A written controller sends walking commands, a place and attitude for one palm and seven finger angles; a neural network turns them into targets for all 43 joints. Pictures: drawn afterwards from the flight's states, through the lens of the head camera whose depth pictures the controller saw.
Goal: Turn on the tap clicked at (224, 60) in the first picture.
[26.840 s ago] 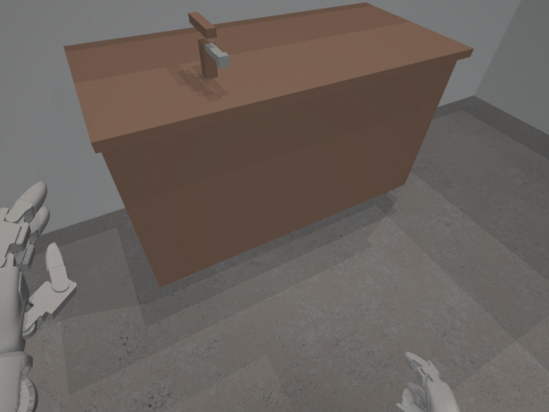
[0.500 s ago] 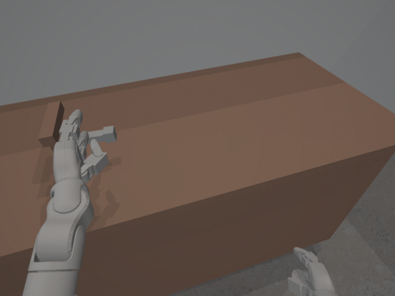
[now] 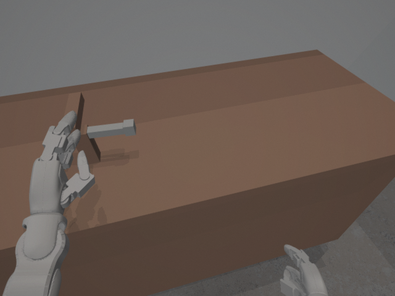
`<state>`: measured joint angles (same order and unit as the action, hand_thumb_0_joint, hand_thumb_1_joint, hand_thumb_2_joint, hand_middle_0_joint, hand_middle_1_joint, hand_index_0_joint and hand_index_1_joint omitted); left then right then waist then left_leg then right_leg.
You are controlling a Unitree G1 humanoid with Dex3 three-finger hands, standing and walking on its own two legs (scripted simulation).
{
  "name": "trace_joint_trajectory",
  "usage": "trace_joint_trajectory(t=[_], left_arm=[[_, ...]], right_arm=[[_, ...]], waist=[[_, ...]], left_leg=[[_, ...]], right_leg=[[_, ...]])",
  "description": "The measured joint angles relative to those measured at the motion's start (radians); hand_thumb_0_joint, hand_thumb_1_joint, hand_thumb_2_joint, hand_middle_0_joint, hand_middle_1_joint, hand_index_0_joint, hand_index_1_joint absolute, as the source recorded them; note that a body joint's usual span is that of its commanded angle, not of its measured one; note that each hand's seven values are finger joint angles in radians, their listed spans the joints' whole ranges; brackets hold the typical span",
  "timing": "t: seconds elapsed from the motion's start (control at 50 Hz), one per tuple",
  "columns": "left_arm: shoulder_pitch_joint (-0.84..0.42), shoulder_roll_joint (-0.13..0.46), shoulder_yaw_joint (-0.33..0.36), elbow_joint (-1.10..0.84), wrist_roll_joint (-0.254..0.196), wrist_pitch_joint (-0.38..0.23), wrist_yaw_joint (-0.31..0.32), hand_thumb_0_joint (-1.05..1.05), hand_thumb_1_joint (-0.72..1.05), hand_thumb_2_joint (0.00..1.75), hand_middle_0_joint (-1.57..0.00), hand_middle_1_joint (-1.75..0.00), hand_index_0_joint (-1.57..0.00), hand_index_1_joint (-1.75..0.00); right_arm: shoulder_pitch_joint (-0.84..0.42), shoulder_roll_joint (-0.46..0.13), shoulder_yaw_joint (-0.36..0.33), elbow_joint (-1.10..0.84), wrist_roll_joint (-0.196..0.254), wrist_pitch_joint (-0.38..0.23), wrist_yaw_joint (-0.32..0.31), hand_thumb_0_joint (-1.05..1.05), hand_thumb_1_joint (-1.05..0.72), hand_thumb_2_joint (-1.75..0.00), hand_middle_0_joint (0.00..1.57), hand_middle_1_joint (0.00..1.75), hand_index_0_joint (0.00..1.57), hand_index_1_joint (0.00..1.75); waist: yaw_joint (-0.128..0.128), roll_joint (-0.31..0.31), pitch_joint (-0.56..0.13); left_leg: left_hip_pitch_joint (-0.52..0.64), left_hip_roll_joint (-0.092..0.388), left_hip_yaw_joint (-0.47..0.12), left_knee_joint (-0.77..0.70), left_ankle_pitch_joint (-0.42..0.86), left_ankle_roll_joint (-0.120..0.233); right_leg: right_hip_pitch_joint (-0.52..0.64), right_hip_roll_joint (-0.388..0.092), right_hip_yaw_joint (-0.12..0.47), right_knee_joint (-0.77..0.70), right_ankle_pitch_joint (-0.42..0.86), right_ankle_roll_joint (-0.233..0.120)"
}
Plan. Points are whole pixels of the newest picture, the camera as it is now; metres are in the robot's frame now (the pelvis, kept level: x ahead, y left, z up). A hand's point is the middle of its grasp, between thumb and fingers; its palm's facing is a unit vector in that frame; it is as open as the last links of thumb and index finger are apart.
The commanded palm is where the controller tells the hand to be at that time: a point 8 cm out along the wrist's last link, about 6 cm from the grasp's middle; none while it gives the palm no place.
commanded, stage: draw the hand back beside the body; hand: left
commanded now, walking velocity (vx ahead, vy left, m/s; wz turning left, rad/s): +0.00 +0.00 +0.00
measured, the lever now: (129, 127) +0.45 +0.22 +0.11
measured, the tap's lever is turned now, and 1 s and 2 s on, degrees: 85 85 85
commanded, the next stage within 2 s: step back with the hand held close in 0.68 s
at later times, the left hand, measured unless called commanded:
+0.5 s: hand (54, 201) +0.21 +0.26 +0.15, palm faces +0.42 -0.84 -0.34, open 7.4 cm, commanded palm +0.17 +0.29 +0.16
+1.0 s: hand (64, 201) +0.21 +0.24 +0.15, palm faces +0.38 -0.83 -0.41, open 7.4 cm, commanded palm +0.16 +0.28 +0.17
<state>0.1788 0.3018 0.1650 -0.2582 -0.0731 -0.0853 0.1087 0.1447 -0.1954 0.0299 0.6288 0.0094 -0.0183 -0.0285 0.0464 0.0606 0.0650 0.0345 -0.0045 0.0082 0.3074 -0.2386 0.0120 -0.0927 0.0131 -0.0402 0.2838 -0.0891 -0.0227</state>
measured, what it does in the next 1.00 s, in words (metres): stands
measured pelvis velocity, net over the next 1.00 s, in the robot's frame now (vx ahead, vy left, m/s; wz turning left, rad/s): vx -0.01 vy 0.00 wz -0.01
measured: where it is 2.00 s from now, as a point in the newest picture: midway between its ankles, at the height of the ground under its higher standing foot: outside the picture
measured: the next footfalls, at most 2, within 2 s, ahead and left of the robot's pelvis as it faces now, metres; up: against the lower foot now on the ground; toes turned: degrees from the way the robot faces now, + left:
none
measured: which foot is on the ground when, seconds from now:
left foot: down 0.00-1.00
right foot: down 0.00-1.00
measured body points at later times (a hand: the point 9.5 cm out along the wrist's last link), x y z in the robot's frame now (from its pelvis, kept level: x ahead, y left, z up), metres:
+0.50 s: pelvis +0.01 +0.01 +0.00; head +0.00 +0.00 +0.45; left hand +0.18 +0.30 +0.17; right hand +0.22 -0.20 -0.08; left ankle -0.04 +0.11 -0.75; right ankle +0.05 -0.11 -0.75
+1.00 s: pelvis -0.01 +0.00 +0.00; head +0.02 -0.02 +0.44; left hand +0.19 +0.28 +0.18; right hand +0.19 -0.23 -0.09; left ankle -0.04 +0.11 -0.75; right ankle +0.05 -0.11 -0.75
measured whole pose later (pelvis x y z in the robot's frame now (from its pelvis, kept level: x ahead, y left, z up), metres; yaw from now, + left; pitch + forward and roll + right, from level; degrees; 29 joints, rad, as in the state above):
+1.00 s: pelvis -0.01 +0.00 +0.00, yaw -1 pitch -1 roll +0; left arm 0.44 0.35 0.32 -0.43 -0.06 -0.16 0.12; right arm 0.14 -0.23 0.01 0.56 0.01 -0.01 -0.05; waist 0.04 0.05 0.07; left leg -0.11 0.00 0.02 0.40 -0.27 0.01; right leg -0.23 0.01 -0.03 0.35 -0.10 -0.02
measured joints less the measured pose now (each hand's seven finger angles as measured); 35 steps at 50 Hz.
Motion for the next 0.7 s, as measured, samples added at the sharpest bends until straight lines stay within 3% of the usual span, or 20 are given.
trace_joint_trajectory(t=[0.14, 0.46, 0.7], left_arm=[[0.066, -0.001, 0.023, -0.047, 0.009, -0.008, 0.006, 0.01, 0.89, 0.90, -0.19, -0.27, -0.19, -0.26], [0.219, 0.029, 0.090, -0.132, 0.011, -0.012, 0.009, 0.01, 0.89, 0.90, -0.21, -0.30, -0.21, -0.29], [0.203, 0.016, 0.085, -0.111, 0.010, -0.009, 0.011, 0.01, 0.89, 0.90, -0.21, -0.30, -0.21, -0.30]], right_arm=[[0.010, -0.018, -0.007, 0.012, -0.005, -0.013, -0.001, 0.01, -0.90, -0.90, 0.20, 0.30, 0.20, 0.30], [0.010, -0.017, -0.017, -0.001, -0.012, -0.044, 0.002, 0.01, -0.90, -0.90, 0.20, 0.30, 0.20, 0.30], [0.003, -0.015, -0.015, 0.013, -0.010, -0.048, -0.006, 0.01, -0.90, -0.90, 0.20, 0.30, 0.20, 0.30]], waist=[[0.022, -0.006, 0.004], [0.029, -0.012, -0.006], [0.030, -0.003, -0.004]], left_leg=[[-0.003, -0.010, -0.007, 0.012, -0.009, 0.009], [-0.010, -0.009, -0.013, 0.033, -0.032, 0.010], [-0.020, -0.004, -0.019, 0.042, -0.033, 0.004]], right_leg=[[0.001, -0.011, -0.006, 0.010, -0.010, 0.010], [-0.002, -0.011, -0.011, 0.026, -0.033, 0.014], [-0.012, -0.007, -0.018, 0.039, -0.038, 0.006]])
